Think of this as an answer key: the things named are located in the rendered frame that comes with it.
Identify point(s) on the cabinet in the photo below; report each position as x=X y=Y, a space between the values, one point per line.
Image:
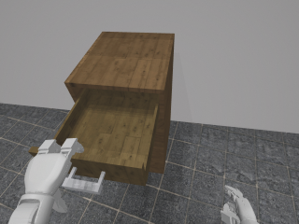
x=131 y=61

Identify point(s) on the left robot hand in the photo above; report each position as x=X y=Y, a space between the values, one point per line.
x=48 y=169

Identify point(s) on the right robot hand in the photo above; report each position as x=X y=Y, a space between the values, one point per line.
x=242 y=210

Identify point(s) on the left robot forearm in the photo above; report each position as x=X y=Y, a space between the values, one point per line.
x=33 y=208

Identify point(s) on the handle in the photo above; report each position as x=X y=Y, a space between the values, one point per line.
x=82 y=185

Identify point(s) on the drawer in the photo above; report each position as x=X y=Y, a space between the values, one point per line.
x=117 y=130

